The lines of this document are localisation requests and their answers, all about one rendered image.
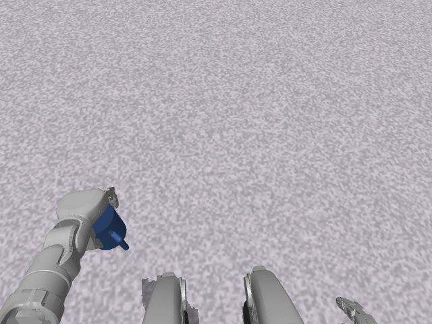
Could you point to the left robot arm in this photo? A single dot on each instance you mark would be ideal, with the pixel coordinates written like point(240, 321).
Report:
point(42, 291)

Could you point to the right robot hand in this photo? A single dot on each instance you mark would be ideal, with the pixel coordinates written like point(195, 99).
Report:
point(354, 311)

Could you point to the mug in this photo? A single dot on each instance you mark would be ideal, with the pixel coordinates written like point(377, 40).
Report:
point(110, 229)

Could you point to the left robot hand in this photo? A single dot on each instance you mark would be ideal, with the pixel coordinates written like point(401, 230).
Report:
point(89, 204)

